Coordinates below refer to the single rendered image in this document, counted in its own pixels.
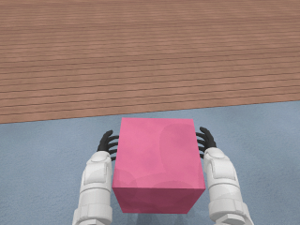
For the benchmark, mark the robot right hand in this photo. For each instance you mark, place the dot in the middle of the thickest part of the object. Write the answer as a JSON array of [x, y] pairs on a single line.
[[208, 140]]

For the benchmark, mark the robot left hand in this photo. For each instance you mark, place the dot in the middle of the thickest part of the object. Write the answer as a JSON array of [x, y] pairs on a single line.
[[104, 144]]

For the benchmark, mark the right robot forearm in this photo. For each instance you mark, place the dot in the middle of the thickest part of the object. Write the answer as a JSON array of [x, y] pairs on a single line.
[[226, 203]]

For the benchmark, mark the carton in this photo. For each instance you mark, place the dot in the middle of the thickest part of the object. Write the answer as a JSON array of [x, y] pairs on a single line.
[[158, 168]]

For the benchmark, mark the left robot forearm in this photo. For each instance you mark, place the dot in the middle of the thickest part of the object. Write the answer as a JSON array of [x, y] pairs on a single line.
[[94, 207]]

